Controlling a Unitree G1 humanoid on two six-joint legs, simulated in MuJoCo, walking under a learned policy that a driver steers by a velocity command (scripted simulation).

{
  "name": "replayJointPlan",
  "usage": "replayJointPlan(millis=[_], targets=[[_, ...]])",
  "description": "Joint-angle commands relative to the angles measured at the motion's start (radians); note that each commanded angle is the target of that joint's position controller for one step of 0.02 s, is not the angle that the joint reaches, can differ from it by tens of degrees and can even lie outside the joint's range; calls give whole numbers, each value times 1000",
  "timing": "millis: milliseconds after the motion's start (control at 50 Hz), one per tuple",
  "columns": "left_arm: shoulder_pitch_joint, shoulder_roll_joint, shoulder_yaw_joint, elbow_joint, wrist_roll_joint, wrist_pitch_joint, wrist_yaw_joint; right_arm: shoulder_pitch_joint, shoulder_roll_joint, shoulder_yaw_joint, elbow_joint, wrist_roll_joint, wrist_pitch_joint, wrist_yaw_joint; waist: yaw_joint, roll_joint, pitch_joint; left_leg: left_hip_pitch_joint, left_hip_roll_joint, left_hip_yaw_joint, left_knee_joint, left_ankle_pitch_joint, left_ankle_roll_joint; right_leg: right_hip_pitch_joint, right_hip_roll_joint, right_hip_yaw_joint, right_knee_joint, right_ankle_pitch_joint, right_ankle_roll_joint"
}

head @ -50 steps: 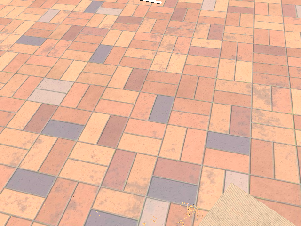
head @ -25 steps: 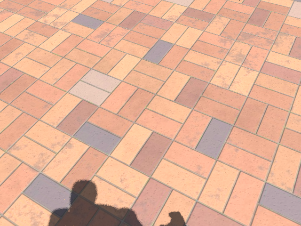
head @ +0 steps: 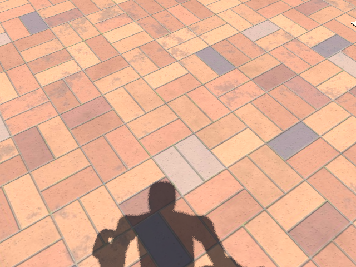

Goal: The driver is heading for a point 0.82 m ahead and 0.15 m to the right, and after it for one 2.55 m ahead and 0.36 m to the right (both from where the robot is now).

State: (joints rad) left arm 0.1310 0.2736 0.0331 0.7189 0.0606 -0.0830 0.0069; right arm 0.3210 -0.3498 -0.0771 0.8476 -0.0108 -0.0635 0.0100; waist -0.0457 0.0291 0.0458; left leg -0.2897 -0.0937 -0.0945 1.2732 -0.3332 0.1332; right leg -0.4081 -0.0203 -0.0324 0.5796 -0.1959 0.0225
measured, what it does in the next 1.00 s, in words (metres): walks ahead, turning right: left foot, then right foot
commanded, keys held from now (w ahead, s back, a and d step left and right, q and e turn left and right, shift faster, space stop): w+shift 0.30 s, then w+e+shift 0.42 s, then e+shift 0.28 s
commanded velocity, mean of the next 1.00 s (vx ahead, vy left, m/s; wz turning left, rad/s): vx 0.88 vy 0.00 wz -0.32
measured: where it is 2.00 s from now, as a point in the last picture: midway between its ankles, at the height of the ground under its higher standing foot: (168, 129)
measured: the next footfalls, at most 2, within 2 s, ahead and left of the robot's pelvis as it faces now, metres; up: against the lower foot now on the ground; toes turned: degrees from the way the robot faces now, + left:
left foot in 0.32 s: +0.50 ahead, +0.12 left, +0.00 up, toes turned +8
right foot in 0.78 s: +0.94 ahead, +0.00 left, +0.00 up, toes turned -15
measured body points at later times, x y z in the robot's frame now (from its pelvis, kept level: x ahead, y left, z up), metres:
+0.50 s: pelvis +0.47 +0.05 +0.01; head +0.49 +0.06 +0.46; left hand +0.50 +0.32 -0.12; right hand +0.56 -0.21 -0.11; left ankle +0.46 +0.12 -0.72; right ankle +0.41 -0.11 -0.62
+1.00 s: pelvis +0.89 +0.03 +0.01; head +0.94 +0.02 +0.45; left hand +1.01 +0.30 -0.12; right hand +1.02 -0.26 -0.07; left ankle +1.04 +0.18 -0.64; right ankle +0.90 +0.01 -0.72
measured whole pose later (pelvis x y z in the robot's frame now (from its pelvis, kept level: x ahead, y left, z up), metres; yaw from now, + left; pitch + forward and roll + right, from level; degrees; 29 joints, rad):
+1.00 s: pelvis +0.89 +0.03 +0.01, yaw -24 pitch +0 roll -1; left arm 0.36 0.32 0.07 0.83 0.00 -0.01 -0.01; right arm 0.01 -0.22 0.03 0.61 -0.05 -0.05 -0.02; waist 0.06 -0.01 0.12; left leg -0.68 0.10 -0.13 1.12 -0.33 -0.07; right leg -0.26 0.24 0.06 0.45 -0.17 -0.19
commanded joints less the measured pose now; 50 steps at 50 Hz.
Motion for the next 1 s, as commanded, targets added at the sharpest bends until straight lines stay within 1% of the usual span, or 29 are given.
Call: replayJointPlan(millis=[20, 60, 140, 220, 280, 300, 320, 340, 360, 380, 400, 420, 460, 540, 600, 640, 680, 720, 740, 760, 780, 800, 820, 840, 860, 880, 920, 940, 1000], targets=[[200, 54, 25, 46, 0, -14, -5, -87, 10, 24, -133, -32, 2, 36, 76, -84, -76, -408, 128, -34, 52, 62, -15, 356, -258, 408, -342, -218, -163], [235, 45, 21, 97, -22, -36, -19, -117, 52, 42, -168, -35, 19, 47, 42, -108, -28, -447, 143, -53, 2, 43, -23, 304, -250, 327, -387, -130, -162], [216, 103, 29, 114, -34, -58, -25, -280, 10, 57, -258, -36, 22, 64, 15, -101, 67, -472, 151, -19, -273, 217, -47, 215, -212, 99, -518, 44, -158], [296, 155, 34, 151, -52, -59, -30, -405, 20, 77, -285, -29, 9, 86, 52, -60, 108, -229, 121, 161, -576, 370, -11, 208, -195, -50, -638, 317, -150], [358, 236, 45, 185, -45, -39, -15, -324, -22, 63, -256, -46, 4, 59, -5, -141, -11, -95, 30, 227, -635, 223, 34, 444, -220, -102, -366, 1016, -131], [349, 262, 49, 188, -39, -24, -5, -160, -54, 46, -208, -46, 3, 44, -89, -171, -110, 72, -1, 217, -639, 151, 51, 449, -230, -111, -145, 1142, -122], [330, 257, 46, 182, -45, -11, 1, 50, -91, 25, -142, -48, 1, 28, -194, -148, -210, 332, 22, 170, -707, 163, 67, 335, -196, -105, 146, 1046, -109], [359, 150, 22, 151, -37, -8, -5, 174, -179, -2, -107, -65, 0, 6, -187, -13, -334, 596, 253, -96, -694, -110, 62, 89, -120, -64, 528, 430, -114], [449, 46, 3, 98, -79, -15, -20, 132, -249, -21, -129, -62, 0, -1, -62, 247, -495, 777, 511, -648, -886, -339, 103, -220, 34, 55, 867, -256, -96], [323, 144, 24, 81, -74, -16, -10, 98, -202, -24, -129, -46, 0, 0, -96, 95, -412, 687, 481, -639, -970, -289, 81, -326, -3, 132, 920, -175, -122], [250, 132, 23, 71, -74, -18, -11, 44, -132, -8, -107, -42, -12, -2, -61, 25, -215, 515, 446, -449, -967, -142, 73, -362, -44, 115, 861, -84, -123], [246, 99, 14, 83, -69, -13, -17, 11, -81, 1, -91, -43, -24, 1, -19, -26, -107, 350, 409, -327, -1000, 6, 56, -317, -83, 110, 787, -51, -118], [298, 59, 9, 112, -46, 24, -38, -21, -29, 16, -73, -30, -43, -1, 54, 29, -59, 174, 356, -162, -1067, 78, 21, -209, -120, 115, 721, -30, -103], [136, 30, 12, 62, -41, 67, -62, 14, 17, 26, -25, 0, -77, 4, 64, 20, 56, 142, 290, 102, -1157, 365, -53, -321, -136, 71, 625, 76, -90], [29, 18, 1, 30, -59, 62, -72, 11, 29, 33, -12, -8, -84, 1, 60, 11, 61, 163, 200, 293, -1166, 619, -97, -307, -72, -31, 467, 249, -106], [-52, 13, -14, -17, -53, 52, -86, 33, 0, 33, -2, 1, -87, -9, 66, 4, 98, 178, 229, 349, -1168, 810, -117, -246, -61, -101, 272, 313, -135], [-72, 35, -14, -20, -46, 50, -91, 65, -46, 27, 4, 3, -85, -30, 69, 4, 65, 270, 239, 376, -1109, 1111, -137, -143, 23, -179, 154, 361, -165], [81, 90, 3, 18, -46, 56, -89, 45, -118, 10, -11, -7, -62, -60, 163, 69, -43, 353, 280, 369, -892, 1456, -154, 33, 99, -200, 133, 281, -192], [264, 132, 22, 68, -40, 57, -81, -3, -145, 0, -31, -12, -43, -68, 252, 69, -120, 321, 290, 356, -655, 1525, -153, 209, 138, -187, 129, 235, -208], [494, 173, 47, 136, -34, 57, -63, -68, -156, -6, -54, -17, -27, -66, 352, 49, -198, 215, 298, 323, -326, 1421, -150, 429, 126, -105, 87, 217, -251], [513, 195, 68, 156, -49, 53, -33, -94, -105, -2, -45, -6, -21, -40, 342, -93, -154, 48, 135, 330, 97, 546, -155, 522, 66, -2, -39, 291, -293], [429, 294, 87, 145, -44, 60, -23, -30, 39, 36, -115, -29, -37, -30, 167, -300, -114, -349, 3, 245, 457, -239, -187, 681, -90, 266, 128, 956, -364], [387, 361, 110, 94, -35, 62, -22, 36, 22, 51, -190, -1, -49, -32, 140, -232, -384, -505, 10, 34, 551, -203, -184, 858, -249, 630, -63, 782, -544], [291, 305, 108, 42, -44, 69, -13, 3, -22, 58, -187, -13, -62, -34, 115, -49, -314, -517, 65, -10, 445, -128, -161, 727, -259, 717, -199, 517, -516], [223, 232, 88, 38, -52, 74, -7, -40, -38, 53, -182, -21, -62, -32, 63, 60, -131, -493, 103, 2, 330, -87, -162, 504, -219, 638, -255, 453, -467], [194, 198, 77, 37, -61, 70, -6, -62, -32, 53, -186, -36, -47, -34, 25, 102, -46, -444, 134, 4, 244, -83, -178, 342, -187, 570, -265, 566, -437], [181, 178, 65, 31, -67, 53, -7, -67, -32, 54, -197, -50, 12, -39, -12, 125, -10, -292, 181, 26, 44, -84, -214, 114, -109, 415, -278, 753, -382], [179, 197, 70, 27, -61, 44, -12, -88, -17, 59, -215, -48, 25, -39, -14, 109, -29, -228, 178, 46, -62, -68, -223, 54, -61, 366, -269, 821, -363], [190, 211, 84, 22, -58, 51, -8, -149, 15, 72, -254, -24, 37, -39, 12, 15, -126, -183, 138, 74, -281, 118, -212, 101, 42, 285, -168, 952, -271]])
